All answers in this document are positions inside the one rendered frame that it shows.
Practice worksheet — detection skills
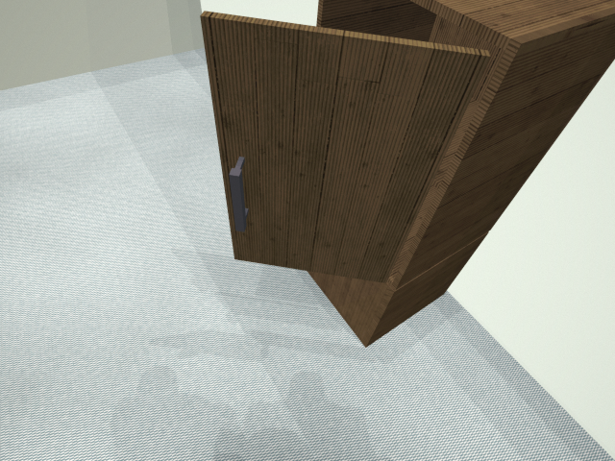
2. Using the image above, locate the handle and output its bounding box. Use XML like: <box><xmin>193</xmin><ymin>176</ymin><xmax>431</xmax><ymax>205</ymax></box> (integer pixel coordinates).
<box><xmin>229</xmin><ymin>157</ymin><xmax>249</xmax><ymax>232</ymax></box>

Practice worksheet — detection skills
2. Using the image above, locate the cupboard door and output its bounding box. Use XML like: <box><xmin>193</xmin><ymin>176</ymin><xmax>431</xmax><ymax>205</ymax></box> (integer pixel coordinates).
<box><xmin>200</xmin><ymin>11</ymin><xmax>490</xmax><ymax>283</ymax></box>

